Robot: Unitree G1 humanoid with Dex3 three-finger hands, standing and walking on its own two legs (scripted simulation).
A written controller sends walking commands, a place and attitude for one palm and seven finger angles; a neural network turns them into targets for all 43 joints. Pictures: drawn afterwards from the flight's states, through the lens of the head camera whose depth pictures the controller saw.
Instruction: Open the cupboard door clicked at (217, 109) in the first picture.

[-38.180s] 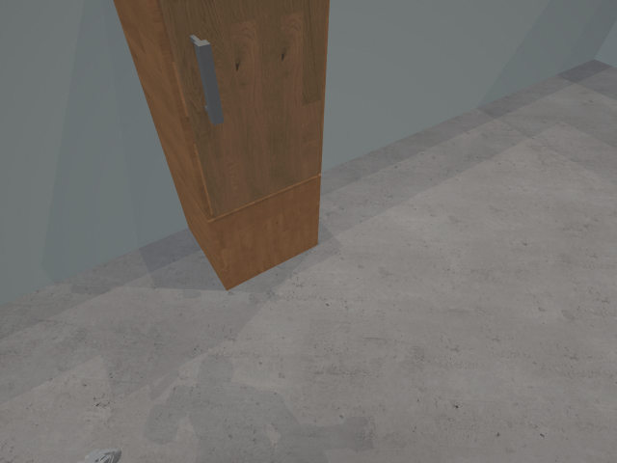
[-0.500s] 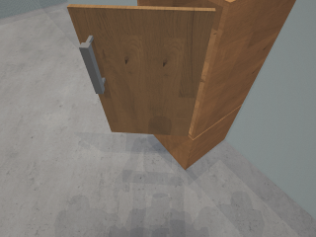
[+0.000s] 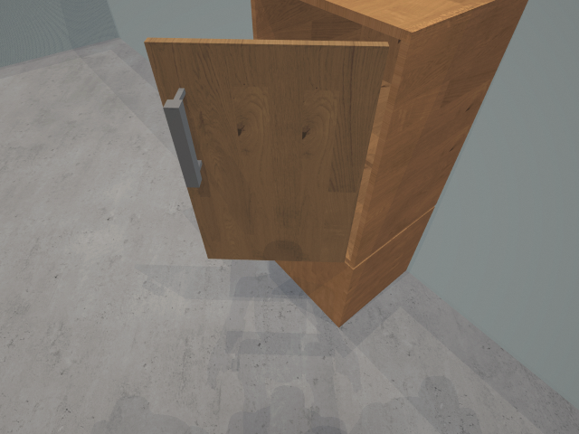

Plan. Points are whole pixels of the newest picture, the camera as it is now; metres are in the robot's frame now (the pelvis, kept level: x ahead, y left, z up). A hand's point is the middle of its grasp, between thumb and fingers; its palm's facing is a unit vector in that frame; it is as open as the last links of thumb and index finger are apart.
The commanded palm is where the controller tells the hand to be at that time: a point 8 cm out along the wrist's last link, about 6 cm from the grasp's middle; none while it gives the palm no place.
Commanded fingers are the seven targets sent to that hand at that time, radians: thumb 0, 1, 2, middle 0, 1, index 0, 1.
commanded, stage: come to a stop and stand still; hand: left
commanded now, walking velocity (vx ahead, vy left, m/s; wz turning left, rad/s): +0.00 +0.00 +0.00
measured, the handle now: (187, 139) +0.58 +0.23 +0.09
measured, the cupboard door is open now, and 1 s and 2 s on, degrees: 49 49 49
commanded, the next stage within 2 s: look again from close up in 0.18 s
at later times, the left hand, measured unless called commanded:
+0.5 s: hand out of the picture +0.01 +0.17 -0.17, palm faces -0.01 -0.98 -0.20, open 7.4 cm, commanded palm none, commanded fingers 0.00 0.90 0.90 -0.20 -0.30 -0.20 -0.30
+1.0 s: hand (181, 409) +0.17 +0.17 -0.06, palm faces +0.26 -0.96 -0.14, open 7.5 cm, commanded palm +0.12 +0.21 -0.05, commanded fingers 0.00 0.71 0.82 -0.21 -0.42 -0.21 -0.42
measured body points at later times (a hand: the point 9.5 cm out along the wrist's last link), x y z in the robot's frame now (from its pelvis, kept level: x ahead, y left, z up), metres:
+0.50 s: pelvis +0.00 +0.00 +0.00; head +0.02 -0.01 +0.45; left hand +0.01 +0.22 -0.15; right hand +0.01 -0.23 -0.16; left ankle -0.01 +0.09 -0.73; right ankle -0.02 -0.13 -0.73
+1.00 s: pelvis +0.01 -0.02 +0.00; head +0.02 -0.03 +0.45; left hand +0.15 +0.22 -0.05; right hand +0.09 -0.26 -0.13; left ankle -0.01 +0.09 -0.73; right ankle -0.02 -0.13 -0.73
